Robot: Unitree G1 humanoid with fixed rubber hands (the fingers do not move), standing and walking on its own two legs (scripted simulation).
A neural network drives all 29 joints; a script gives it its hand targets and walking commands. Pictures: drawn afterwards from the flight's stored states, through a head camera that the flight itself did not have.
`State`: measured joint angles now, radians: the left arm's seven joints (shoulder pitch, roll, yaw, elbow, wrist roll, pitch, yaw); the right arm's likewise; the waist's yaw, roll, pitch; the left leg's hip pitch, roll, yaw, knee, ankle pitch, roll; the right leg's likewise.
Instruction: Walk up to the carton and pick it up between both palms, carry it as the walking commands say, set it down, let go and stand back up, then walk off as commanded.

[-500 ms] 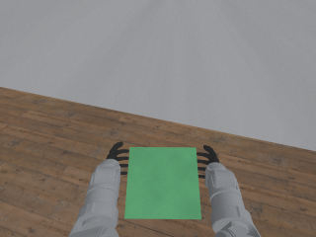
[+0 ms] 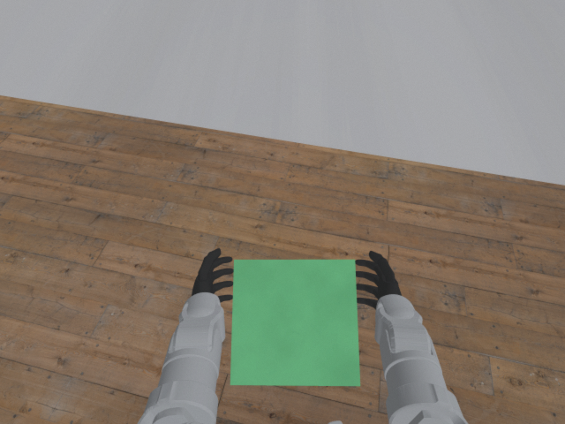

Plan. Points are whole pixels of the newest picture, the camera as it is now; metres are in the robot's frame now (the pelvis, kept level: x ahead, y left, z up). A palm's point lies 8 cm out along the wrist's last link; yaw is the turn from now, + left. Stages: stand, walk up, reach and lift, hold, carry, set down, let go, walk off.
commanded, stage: set down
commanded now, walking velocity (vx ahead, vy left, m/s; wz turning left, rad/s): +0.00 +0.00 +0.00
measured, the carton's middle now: (294, 314) +0.33 -0.02 -0.14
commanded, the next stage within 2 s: none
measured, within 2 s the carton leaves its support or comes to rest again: neither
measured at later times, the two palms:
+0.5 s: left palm (227, 311) +0.34 +0.10 -0.13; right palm (376, 303) +0.34 -0.18 -0.13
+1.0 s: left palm (234, 319) +0.36 +0.09 -0.22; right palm (365, 314) +0.36 -0.18 -0.22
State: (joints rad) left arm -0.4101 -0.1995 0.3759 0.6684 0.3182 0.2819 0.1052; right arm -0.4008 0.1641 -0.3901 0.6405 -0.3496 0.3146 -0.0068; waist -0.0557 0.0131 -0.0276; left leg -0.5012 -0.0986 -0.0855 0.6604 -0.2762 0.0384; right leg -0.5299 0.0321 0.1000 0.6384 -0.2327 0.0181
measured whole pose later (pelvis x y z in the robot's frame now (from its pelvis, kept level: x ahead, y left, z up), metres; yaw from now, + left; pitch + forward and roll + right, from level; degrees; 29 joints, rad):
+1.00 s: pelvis -0.03 -0.01 -0.14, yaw +0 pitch +36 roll +0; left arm -0.60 -0.20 0.34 0.66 0.19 0.10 0.24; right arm -0.64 0.05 -0.35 0.74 -0.16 0.12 -0.11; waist -0.04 0.02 -0.20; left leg -1.51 -0.14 -0.07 1.38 -0.49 0.01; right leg -1.53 0.09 0.09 1.34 -0.44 0.04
